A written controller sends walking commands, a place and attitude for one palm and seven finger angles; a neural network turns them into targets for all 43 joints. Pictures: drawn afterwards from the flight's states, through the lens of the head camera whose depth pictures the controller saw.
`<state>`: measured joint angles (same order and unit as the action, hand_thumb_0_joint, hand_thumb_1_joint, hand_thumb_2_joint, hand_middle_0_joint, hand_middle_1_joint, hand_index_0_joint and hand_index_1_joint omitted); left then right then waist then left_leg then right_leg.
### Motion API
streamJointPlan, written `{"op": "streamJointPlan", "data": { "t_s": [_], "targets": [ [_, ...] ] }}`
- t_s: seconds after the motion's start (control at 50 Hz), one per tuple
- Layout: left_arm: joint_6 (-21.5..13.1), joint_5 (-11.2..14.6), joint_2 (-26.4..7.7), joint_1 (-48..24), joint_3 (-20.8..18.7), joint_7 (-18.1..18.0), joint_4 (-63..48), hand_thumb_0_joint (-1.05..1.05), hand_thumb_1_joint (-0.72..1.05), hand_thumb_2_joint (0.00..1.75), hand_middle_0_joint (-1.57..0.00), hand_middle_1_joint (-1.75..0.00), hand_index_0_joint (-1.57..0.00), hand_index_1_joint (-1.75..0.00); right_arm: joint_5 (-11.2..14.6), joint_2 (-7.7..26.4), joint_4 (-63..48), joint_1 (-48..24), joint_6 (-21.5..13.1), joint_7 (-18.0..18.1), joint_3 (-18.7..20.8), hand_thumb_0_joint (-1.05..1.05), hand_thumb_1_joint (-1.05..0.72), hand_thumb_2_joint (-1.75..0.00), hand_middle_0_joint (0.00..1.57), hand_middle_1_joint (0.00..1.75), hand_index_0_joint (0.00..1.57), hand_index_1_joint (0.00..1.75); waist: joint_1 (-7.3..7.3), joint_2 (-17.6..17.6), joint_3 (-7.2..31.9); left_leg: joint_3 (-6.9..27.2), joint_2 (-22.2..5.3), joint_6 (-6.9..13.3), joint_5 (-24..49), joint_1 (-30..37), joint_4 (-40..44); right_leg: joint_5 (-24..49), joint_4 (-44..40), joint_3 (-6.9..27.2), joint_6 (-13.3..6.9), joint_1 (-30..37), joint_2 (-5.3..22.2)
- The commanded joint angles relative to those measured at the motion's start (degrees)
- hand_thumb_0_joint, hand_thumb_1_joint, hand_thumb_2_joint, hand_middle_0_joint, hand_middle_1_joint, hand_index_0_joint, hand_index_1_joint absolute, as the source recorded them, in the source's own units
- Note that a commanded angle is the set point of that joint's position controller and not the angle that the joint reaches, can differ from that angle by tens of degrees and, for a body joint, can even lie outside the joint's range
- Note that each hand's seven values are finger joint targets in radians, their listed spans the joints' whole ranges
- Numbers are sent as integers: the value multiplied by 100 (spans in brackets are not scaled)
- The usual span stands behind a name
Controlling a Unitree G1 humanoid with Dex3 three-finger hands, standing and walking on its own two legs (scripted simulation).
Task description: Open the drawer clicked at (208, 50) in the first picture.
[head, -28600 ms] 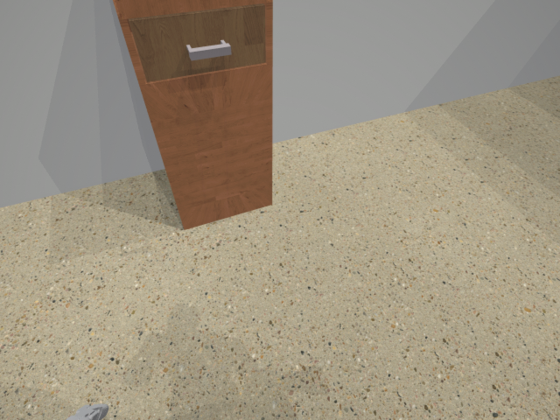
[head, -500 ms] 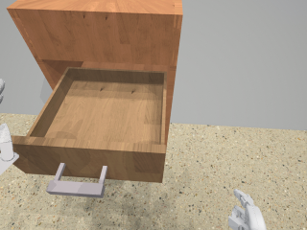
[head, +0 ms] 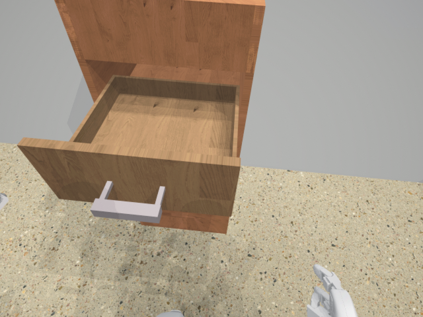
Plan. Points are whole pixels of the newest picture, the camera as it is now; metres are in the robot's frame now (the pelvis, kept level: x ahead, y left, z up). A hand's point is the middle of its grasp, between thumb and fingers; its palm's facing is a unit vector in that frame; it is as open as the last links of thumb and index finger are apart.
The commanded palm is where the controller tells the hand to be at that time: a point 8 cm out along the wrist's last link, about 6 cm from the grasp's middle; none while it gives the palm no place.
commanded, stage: step back with the hand held close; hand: left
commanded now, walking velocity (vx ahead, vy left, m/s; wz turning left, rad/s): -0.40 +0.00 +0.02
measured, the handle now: (131, 199) +0.31 +0.17 +0.06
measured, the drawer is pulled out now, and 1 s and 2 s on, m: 0.29 0.29 0.29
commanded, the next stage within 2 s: stop stepping back and stand still in 0.28 s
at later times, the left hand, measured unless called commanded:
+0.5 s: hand out of the picture +0.08 +0.22 +0.24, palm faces +0.42 -0.78 -0.47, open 7.5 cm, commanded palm +0.01 +0.27 +0.25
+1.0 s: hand out of the picture +0.01 +0.21 +0.24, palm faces +0.45 -0.75 -0.49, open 7.5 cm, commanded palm -0.05 +0.26 +0.25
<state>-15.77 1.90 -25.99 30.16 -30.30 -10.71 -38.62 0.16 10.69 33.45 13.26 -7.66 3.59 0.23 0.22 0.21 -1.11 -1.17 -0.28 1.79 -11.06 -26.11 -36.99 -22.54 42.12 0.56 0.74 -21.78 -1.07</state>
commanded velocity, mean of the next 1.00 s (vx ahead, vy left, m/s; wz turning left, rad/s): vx -0.01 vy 0.00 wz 0.01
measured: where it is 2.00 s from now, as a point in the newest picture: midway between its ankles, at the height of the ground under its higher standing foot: outside the picture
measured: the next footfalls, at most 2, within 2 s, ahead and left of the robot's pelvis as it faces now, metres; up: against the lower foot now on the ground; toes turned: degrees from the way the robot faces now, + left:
right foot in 0.04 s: +0.04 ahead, -0.12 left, +0.00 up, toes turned +0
left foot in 0.34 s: -0.02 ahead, +0.13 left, +0.00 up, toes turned +3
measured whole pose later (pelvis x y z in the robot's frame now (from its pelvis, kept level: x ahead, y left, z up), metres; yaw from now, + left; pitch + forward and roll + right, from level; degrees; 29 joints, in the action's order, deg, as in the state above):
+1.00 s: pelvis -0.18 -0.02 +0.01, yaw +1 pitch -1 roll +0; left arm -13.2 1.6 -26.4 32.9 -27.7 -10.1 -39.1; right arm 0.5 11.5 36.9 15.8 -7.2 2.4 0.9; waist 2.2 -1.2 0.0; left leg -3.2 -0.3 1.2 -14.7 -14.6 -30.2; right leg -21.7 35.6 -4.7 0.0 -16.6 -0.6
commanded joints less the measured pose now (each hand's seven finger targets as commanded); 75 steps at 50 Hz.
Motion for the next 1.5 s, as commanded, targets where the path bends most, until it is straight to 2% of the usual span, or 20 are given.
{"op": "streamJointPlan", "data": {
  "t_s": [0.0,0.06,0.12,0.14,0.28,0.32,0.38,0.52,0.58,0.74,0.84,0.96,1.06,1.14,1.16,1.2,1.24,1.32,1.4,1.48],
  "targets": [
    [-362,106,-788,-348,-420,68,-1075,0,90,90,-20,-30,-20,-30,-55,847,-597,-498,-421,-38,227,0,-90,-90,20,30,20,30,7,974,659,1245,-1487,471,891,238,1352,189,-758,-76,-17,762,107],
    [-347,173,-771,-237,-416,201,-953,0,90,90,-20,-30,-20,-30,91,883,-684,-616,-403,-120,290,0,-90,-90,20,30,20,30,-46,521,899,769,-1090,198,-277,147,968,476,-1130,74,-182,901,322],
    [-326,269,-1103,7,-533,131,-1039,0,90,90,-20,-30,-20,-30,181,713,-677,-678,-188,-137,323,0,-90,-90,20,30,20,30,30,-1060,756,75,105,-322,-1342,448,-1837,32,-2975,2232,-1095,-437,2241],
    [-252,225,-1129,98,-616,104,-915,0,90,90,-20,-30,-20,-30,90,630,-644,-825,-85,-145,295,0,-90,-90,20,30,20,30,-4,-1046,702,270,118,-338,-1534,138,-2546,809,-2866,2035,-1248,-255,2301],
    [-250,104,-1030,60,-529,-10,-1020,0,90,90,-20,-30,-20,-30,8,703,-548,-699,43,92,273,0,-90,-90,20,30,20,30,145,-179,660,68,-381,-176,298,1138,1675,2890,-1180,466,-307,627,1016],
    [-416,135,-1016,-68,-504,64,-1569,0,90,90,-20,-30,-20,-30,9,859,-721,-706,-139,-26,412,0,-90,-90,20,30,20,30,24,1242,1038,976,-1803,337,3051,1326,1616,621,369,-10,36,226,258],
    [-400,210,-972,-13,-588,54,-1882,0,90,90,-20,-30,-20,-30,-106,711,-584,-474,-301,-85,435,0,-90,-90,20,30,20,30,81,1480,1115,1088,-2002,742,3359,1126,1385,-619,1892,264,48,-214,89],
    [-35,139,-907,-178,-540,41,-1237,0,90,90,-20,-30,-20,-30,120,777,-679,-668,-188,-154,184,0,-90,-90,20,30,20,30,99,775,476,293,-870,92,-1813,-17,1264,454,-1833,-417,-9,1622,185],
    [126,198,-1121,-256,-627,19,-738,0,90,90,-20,-30,-20,-30,168,806,-666,-553,22,-122,337,0,-90,-90,20,30,20,30,64,-1246,302,-9,134,-242,-1493,213,-1747,-1753,-3606,2469,-938,88,1854],
    [50,10,-697,-84,-26,-8,-716,0,90,90,-20,-30,-20,-30,30,730,-626,-635,9,25,204,0,-90,-90,20,30,20,30,149,-625,173,-342,-15,101,-1080,1365,1130,-1305,-2879,786,-648,153,1270],
    [-100,-101,-1082,-298,-386,-56,-1415,0,90,90,-20,-30,-20,-30,-45,705,-617,-560,-204,-18,244,0,-90,-90,20,30,20,30,139,1714,214,2017,-1642,813,-2166,891,2813,-458,814,-239,-107,-48,72],
    [-46,15,-848,34,-343,16,-974,0,90,90,-20,-30,-20,-30,56,861,-473,-533,-211,-82,234,0,-90,-90,20,30,20,30,97,886,238,688,-1065,428,-60,560,1504,538,-1622,-569,-87,1302,76],
    [34,132,-761,-40,-237,51,-395,0,90,90,-20,-30,-20,-30,111,766,-527,-433,75,-116,349,0,-90,-90,20,30,20,30,132,-1012,107,-20,-56,-71,-1328,-44,-790,-997,-3254,2272,-897,999,1748],
    [-46,82,-791,-40,-262,17,-642,0,90,90,-20,-30,-20,-30,65,619,-598,-577,158,-112,177,0,-90,-90,20,30,20,30,128,-727,260,24,-176,-44,-916,597,226,988,-2654,1081,-864,1081,1491],
    [1060,-596,745,-459,2213,760,4221,0,90,90,-20,-30,-20,-30,-19,1054,995,-359,-83,-610,395,0,-90,-90,20,30,20,30,387,-70,47,195,-508,-79,-551,395,-216,2542,-1341,82,-696,376,1663],
    [1605,-385,1199,-186,2364,965,4563,0,90,90,-20,-30,-20,-30,-70,751,832,213,332,-475,272,0,-90,-90,20,30,20,30,201,454,405,1203,-999,381,892,897,806,953,-190,-260,-202,-250,532],
    [1665,-424,1142,-647,2489,1006,4915,0,90,90,-20,-30,-20,-30,-218,992,582,-323,501,-364,237,0,-90,-90,20,30,20,30,-38,-273,147,1676,-1326,750,256,-191,1096,-238,99,-64,-110,254,248],
    [1619,-424,526,-1033,2473,992,6594,0,90,90,-20,-30,-20,-30,-149,629,841,-269,715,-248,173,0,-90,-90,20,30,20,30,-64,-1737,325,78,68,-88,-373,413,-295,3524,-1672,938,-649,1062,1403],
    [1601,-312,620,-1655,2646,924,8050,0,90,90,-20,-30,-20,-30,-116,422,1544,181,832,-205,121,0,-90,-90,20,30,20,30,197,-24,300,241,-211,-92,128,1463,632,2184,-1829,616,-720,693,1142],
    [1650,-278,1039,-1242,2628,923,8999,0,90,90,-20,-30,-20,-30,-138,356,1948,18,813,-132,119,0,-90,-90,20,30,20,30,-133,1207,-128,831,-628,147,-231,887,1665,972,-2056,94,-351,1220,459]
  ]
}}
